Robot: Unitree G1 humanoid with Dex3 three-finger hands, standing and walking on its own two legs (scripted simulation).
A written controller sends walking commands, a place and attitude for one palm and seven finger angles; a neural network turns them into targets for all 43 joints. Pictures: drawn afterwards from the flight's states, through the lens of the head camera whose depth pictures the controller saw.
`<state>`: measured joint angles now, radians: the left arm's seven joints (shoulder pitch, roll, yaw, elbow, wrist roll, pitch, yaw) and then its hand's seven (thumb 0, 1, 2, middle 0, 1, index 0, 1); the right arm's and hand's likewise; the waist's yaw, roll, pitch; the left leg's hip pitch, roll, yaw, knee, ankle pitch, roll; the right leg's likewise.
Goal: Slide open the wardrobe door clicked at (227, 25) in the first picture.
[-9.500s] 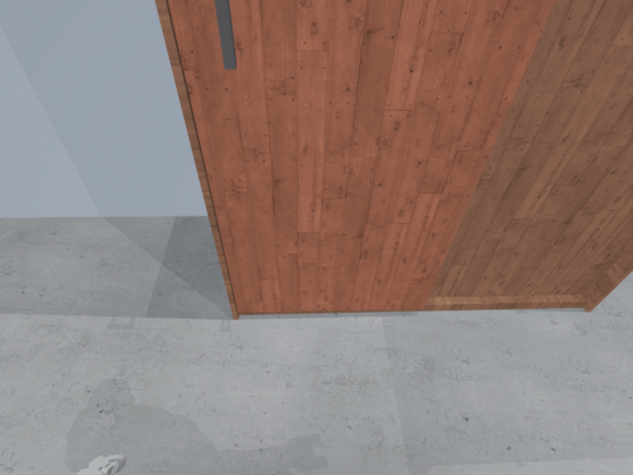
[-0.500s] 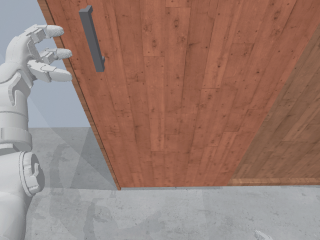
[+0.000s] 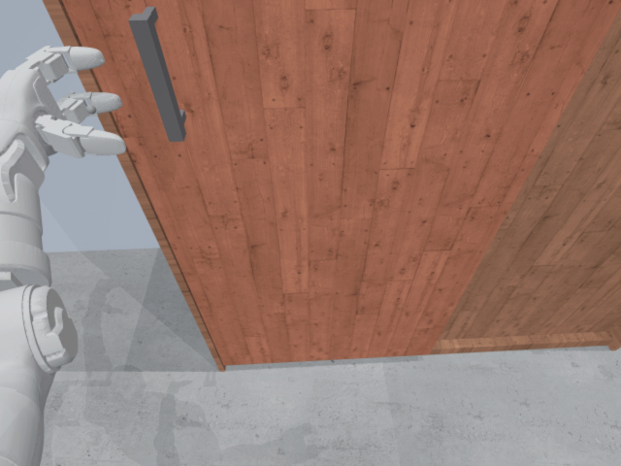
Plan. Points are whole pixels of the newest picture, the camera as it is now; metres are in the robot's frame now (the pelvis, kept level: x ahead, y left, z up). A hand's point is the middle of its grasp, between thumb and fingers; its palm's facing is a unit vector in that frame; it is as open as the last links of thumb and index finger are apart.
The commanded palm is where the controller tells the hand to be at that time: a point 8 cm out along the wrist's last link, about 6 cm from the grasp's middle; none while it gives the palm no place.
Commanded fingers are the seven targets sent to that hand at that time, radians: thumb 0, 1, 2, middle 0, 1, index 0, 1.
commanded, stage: move the hooked fingers beside the handle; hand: left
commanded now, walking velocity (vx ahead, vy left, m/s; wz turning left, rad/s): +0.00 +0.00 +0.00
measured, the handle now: (164, 77) +0.53 +0.18 +0.25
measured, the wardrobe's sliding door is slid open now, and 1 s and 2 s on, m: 0.00 0.00 0.00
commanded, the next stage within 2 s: feel for the door with the fingertips in 1.58 s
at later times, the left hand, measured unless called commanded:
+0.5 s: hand (93, 103) +0.45 +0.24 +0.26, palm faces +0.05 -1.00 -0.01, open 14.0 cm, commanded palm +0.43 +0.29 +0.25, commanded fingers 0.00 -0.50 0.30 -0.30 -1.20 -0.30 -1.20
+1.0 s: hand (93, 106) +0.45 +0.24 +0.26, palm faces +0.07 -1.00 -0.02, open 14.0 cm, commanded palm +0.42 +0.29 +0.25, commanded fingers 0.00 -0.50 0.30 -0.30 -1.20 -0.30 -1.20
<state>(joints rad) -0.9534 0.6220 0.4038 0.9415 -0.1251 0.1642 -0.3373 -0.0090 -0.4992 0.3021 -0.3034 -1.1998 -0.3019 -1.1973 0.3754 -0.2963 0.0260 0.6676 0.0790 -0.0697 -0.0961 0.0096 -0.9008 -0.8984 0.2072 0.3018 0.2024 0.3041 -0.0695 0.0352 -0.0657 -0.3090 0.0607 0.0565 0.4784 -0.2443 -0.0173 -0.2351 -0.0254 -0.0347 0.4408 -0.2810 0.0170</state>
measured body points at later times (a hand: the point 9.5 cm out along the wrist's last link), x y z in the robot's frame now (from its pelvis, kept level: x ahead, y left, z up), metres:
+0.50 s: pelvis -0.01 +0.00 +0.00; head +0.01 +0.00 +0.45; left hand +0.44 +0.30 +0.26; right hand +0.07 -0.27 -0.11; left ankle +0.00 +0.13 -0.74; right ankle -0.04 -0.13 -0.74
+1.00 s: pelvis +0.00 +0.00 +0.00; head +0.01 -0.01 +0.45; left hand +0.44 +0.30 +0.26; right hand +0.08 -0.27 -0.11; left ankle +0.00 +0.13 -0.74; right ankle -0.04 -0.13 -0.74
